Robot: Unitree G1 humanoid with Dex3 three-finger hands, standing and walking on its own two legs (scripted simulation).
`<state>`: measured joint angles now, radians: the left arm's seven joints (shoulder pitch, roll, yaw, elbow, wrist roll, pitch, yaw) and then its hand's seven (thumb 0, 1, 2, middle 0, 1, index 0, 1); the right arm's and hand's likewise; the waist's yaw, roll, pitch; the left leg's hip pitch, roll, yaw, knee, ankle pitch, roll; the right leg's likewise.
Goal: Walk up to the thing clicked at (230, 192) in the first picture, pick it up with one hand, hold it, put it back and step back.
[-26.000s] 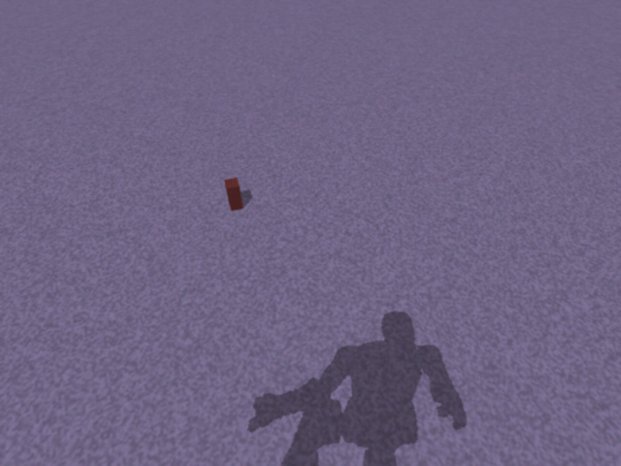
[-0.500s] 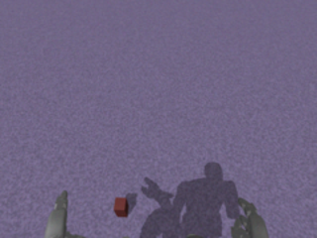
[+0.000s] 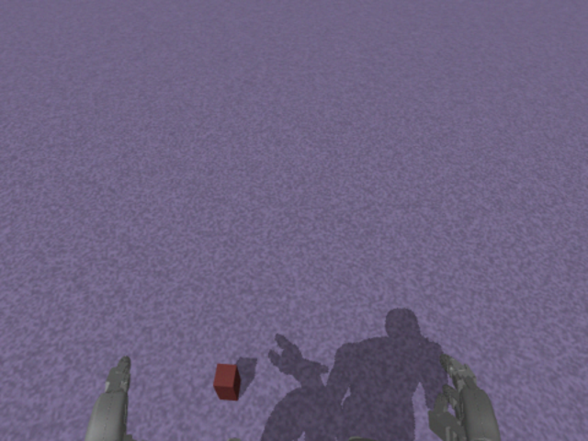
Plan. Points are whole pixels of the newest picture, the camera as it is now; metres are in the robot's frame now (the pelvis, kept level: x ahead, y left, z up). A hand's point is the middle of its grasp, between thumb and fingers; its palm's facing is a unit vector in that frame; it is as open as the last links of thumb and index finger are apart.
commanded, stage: home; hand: left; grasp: from the side
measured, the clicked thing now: (227, 382) +0.40 +0.18 -0.65
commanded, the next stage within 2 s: stand in 1.22 s
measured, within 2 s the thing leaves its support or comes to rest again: neither
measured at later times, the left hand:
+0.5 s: hand (163, 432) +0.16 +0.17 -0.05, palm faces +0.11 -0.95 -0.28, open 17.5 cm
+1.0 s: hand (158, 423) +0.17 +0.18 -0.05, palm faces +0.11 -0.95 -0.28, open 17.6 cm
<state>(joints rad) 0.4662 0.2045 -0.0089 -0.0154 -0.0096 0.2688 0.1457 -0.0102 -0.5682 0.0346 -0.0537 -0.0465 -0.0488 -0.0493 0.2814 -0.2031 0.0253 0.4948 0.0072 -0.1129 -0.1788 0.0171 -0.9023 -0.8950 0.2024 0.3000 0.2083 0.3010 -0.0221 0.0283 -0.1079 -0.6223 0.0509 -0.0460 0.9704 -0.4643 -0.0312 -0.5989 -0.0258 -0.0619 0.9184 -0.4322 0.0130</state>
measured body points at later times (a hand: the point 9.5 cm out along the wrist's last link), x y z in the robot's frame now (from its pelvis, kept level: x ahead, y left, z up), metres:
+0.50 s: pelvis -0.01 -0.01 +0.00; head +0.01 -0.01 +0.45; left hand +0.15 +0.22 -0.03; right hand +0.15 -0.25 -0.07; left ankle +0.02 +0.13 -0.69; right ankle +0.02 -0.13 -0.69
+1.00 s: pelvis +0.00 +0.00 +0.00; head +0.01 +0.00 +0.45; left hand +0.16 +0.23 -0.03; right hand +0.16 -0.24 -0.07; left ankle +0.02 +0.13 -0.69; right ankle +0.02 -0.13 -0.69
